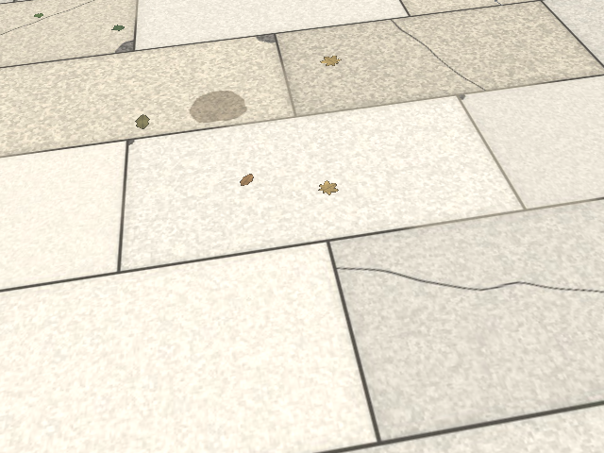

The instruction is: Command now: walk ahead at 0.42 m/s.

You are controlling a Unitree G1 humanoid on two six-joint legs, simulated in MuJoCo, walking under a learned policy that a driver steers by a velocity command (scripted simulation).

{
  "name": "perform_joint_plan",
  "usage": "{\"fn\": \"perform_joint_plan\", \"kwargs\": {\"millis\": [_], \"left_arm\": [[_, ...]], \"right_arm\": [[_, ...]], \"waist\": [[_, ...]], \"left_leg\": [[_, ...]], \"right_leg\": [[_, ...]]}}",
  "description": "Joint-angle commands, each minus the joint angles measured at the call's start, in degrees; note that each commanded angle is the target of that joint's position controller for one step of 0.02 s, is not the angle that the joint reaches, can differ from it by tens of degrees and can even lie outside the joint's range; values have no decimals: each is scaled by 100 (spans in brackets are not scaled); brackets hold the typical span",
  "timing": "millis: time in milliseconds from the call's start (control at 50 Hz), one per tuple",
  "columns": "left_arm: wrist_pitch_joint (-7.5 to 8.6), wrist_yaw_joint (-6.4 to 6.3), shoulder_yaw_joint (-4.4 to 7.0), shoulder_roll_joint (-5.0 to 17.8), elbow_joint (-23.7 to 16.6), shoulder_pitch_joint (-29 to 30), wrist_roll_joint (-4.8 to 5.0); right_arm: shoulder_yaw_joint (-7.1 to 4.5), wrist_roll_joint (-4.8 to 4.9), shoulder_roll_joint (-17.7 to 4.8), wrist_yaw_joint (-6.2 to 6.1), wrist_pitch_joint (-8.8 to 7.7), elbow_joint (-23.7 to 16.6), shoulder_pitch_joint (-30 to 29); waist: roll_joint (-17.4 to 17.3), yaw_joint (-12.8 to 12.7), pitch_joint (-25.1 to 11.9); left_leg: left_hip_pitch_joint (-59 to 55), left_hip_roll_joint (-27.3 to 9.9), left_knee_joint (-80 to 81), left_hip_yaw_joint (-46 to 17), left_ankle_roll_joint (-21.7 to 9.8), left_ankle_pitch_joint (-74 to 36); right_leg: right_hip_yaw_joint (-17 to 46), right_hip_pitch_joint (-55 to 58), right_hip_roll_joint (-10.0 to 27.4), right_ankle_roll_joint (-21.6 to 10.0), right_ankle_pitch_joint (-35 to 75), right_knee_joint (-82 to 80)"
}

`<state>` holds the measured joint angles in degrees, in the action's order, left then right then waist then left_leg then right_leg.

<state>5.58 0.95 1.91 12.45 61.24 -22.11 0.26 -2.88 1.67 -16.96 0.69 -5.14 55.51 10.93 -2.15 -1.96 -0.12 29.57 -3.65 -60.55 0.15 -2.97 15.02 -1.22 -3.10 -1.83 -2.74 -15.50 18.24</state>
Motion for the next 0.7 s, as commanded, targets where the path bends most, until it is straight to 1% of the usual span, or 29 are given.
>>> {"fn": "perform_joint_plan", "kwargs": {"millis": [20, 60, 80, 100, 140, 180, 200, 220, 240, 260, 280, 300, 320, 340, 360, 380, 400, 440, 480, 520, 540, 560, 580, 600, 620, 640, 660, 680, 700], "left_arm": [[-4, -83, 66, 745, -202, -186, -27], [-39, -157, 78, 881, -236, -195, -40], [-55, -186, 77, 927, -252, -173, -53], [-71, -209, 80, 962, -237, -230, -62], [-102, -226, 91, 991, -136, -445, -30], [-137, -241, 110, 993, -114, -334, 14], [-157, -254, 130, 1028, -150, -188, 8], [-190, -266, 152, 1063, -202, -13, 7], [-232, -263, 143, 1028, -249, 96, 1], [-235, -248, 102, 924, -308, -102, -87], [-203, -191, -78, 252, -186, -1109, -179], [-151, -150, -76, 259, 26, -1379, -5], [-150, -136, 44, 687, -100, -883, 125], [-192, -190, 66, 746, -268, -285, 150], [-273, -268, 96, 729, -311, 14, 89], [-372, -332, 121, 676, -327, -13, 23], [-450, -365, 114, 577, -320, -82, -9], [-518, -427, 76, 385, -337, -103, -30], [-566, -448, 54, 400, -401, 127, -65], [-633, -416, 86, 504, -396, 241, -70], [-654, -393, 93, 501, -374, 266, -100], [-670, -376, 106, 524, -373, 342, -156], [-672, -373, 106, 550, -410, 424, -208], [-656, -388, 104, 664, -486, 524, -215], [-632, -402, 206, 1100, -441, 714, -122], [-571, -384, 187, 904, -415, 808, -89], [-507, -374, 138, 698, -381, 858, -115], [-454, -359, 132, 651, -362, 946, -117], [-406, -347, 123, 597, -360, 994, -100]], "right_arm": [[-42, -73, -206, 70, -56, -499, -661], [31, -72, -53, 73, -36, -733, -1190], [64, -69, -2, 79, -38, -821, -1414], [87, -68, 20, 88, -42, -884, -1578], [93, -55, -17, 120, -38, -979, -1725], [36, -39, -200, 145, -29, -1002, -1550], [-30, -64, -369, 145, -34, -928, -1251], [-109, -106, -523, 134, -43, -757, -718], [-203, -142, -677, 115, -45, -514, -22], [-266, -228, -948, 66, -33, -377, 523], [-258, -363, -1196, 45, 37, -325, 783], [-144, -276, -819, 92, 84, -282, 883], [-114, -145, -698, 112, 98, -378, 272], [-47, -129, -468, 84, 101, -502, -348], [42, -185, -247, 80, 79, -534, -687], [64, -254, -186, 72, 61, -514, -864], [63, -313, -190, 80, 72, -466, -934], [59, -382, -230, 50, 76, -394, -944], [25, -348, -357, -23, 111, -361, -849], [9, -258, -456, -86, 197, -357, -878], [21, -212, -437, -106, 241, -352, -935], [56, -188, -336, -118, 268, -311, -879], [103, -193, -205, -116, 282, -225, -726], [123, -211, -163, -111, 295, -163, -560], [68, -203, -246, -138, 334, -156, -262], [68, -247, -288, -179, 358, -130, -316], [65, -243, -260, -200, 371, -124, -273], [76, -237, -194, -220, 384, -79, -191], [71, -244, -205, -229, 389, -36, -118]], "waist": [[684, -62, 512], [591, -145, 649], [613, -174, 745], [660, -206, 776], [759, -209, 727], [880, 24, 546], [933, 227, 324], [978, 513, -19], [847, 866, -416], [405, 975, -963], [-1035, 500, -1925], [-1131, 546, -2735], [-638, 462, -1901], [-237, 349, -1062], [76, 223, -595], [-49, 49, -455], [-206, -52, -375], [-389, -157, -382], [-404, -75, -564], [-348, -100, -587], [-339, -159, -460], [-295, -166, -287], [-198, -160, -75], [8, -72, 187], [668, 285, 432], [807, 224, 492], [875, 270, 407], [915, 319, 336], [867, 328, 257]], "left_leg": [[1528, -290, 571, -9, 190, -631], [1268, -179, 1478, 124, 300, -1055], [973, -60, 1965, 232, 319, -1297], [622, 78, 2343, 366, 327, -1505], [122, 242, 2710, 406, 270, -1799], [-223, 282, 2971, 195, 87, -1912], [-538, 363, 3017, 141, -22, -1858], [-1089, 486, 3037, 160, -131, -1840], [-1885, 542, 3274, 218, -255, -2188], [-3173, -98, 3040, -304, -453, -3958], [-5089, -1691, 2744, -2123, -1510, -5713], [-5062, -2042, 3406, -3253, -1956, -5272], [-4021, -1783, 3764, -2658, -1726, -3972], [-3094, -1498, 4025, -2052, -1436, -3118], [-2196, -1264, 4291, -1600, -1259, -2796], [-1552, -1070, 4453, -1279, -1115, -2485], [-1117, -909, 4589, -1083, -1045, -2233], [-763, -745, 4666, -767, -1078, -2241], [-835, -777, 4728, -816, -1116, -1544], [-631, -751, 4898, -877, -989, 25], [-388, -670, 4948, -852, -850, 805], [-193, -560, 4976, -831, -659, 1424], [-88, -445, 4962, -810, -422, 1870], [-120, -270, 4767, -714, -183, 1930], [-457, 98, 4610, -329, -21, 1519], [-1016, 190, 4306, -185, 55, 1054], [-1342, 201, 4125, -145, 37, 686], [-1547, 201, 4006, -111, -2, 400], [-1610, 217, 3923, -63, -30, 175]], "right_leg": [[1172, 622, 1376, -775, 1779, -1055], [880, 257, 1264, -765, 1878, -1183], [697, 12, 1173, -716, 2195, -1196], [529, -179, 1102, -671, 2559, -1169], [417, -196, 1158, -621, 3128, -1008], [379, 113, 1290, -478, 3681, -680], [394, 312, 1329, -381, 4159, -363], [379, 452, 1298, -279, 4698, 149], [268, 422, 1079, -120, 4842, 995], [166, -320, 781, 92, 3599, 2160], [57, -2049, -65, 434, -655, 4473], [914, -2215, -344, 516, -2431, 5615], [952, -2454, -15, 493, -2212, 5864], [641, -2647, 260, 487, -1832, 5664], [557, -2474, 467, 511, -1498, 5289], [585, -2022, 644, 501, -1240, 4844], [529, -1639, 664, 498, -1132, 4431], [387, -1241, 626, 512, -1167, 3447], [345, -1016, 621, 502, -815, 2632], [241, -593, 553, 449, 60, 2003], [153, -327, 482, 396, 432, 1661], [123, -175, 451, 327, 484, 1438], [240, -149, 547, 234, 498, 1115], [521, -334, 799, 108, 394, 603], [559, -1075, 768, -33, -553, 509], [537, -1587, 677, -8, -1026, 288], [536, -1724, 681, 77, -1006, 155], [525, -1731, 661, 160, -737, 132], [514, -1629, 651, 204, -468, 161]]}}
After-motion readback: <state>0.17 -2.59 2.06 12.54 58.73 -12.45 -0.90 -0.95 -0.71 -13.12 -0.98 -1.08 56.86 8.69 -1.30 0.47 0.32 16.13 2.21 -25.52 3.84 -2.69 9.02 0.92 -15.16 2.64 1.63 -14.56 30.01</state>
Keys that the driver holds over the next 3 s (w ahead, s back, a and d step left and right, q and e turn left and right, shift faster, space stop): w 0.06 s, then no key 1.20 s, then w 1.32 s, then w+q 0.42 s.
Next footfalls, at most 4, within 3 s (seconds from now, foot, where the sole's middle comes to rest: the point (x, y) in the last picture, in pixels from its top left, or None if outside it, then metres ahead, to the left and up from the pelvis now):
0.26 left None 0.32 0.13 -0.78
0.60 right None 0.28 -0.10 -0.78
1.58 right None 0.36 -0.12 -0.78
2.06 left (294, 366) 0.74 0.11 -0.78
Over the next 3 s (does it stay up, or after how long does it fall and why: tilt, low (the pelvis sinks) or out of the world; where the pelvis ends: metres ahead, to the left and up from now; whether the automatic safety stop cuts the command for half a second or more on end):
stays up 1.09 -0.04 0.00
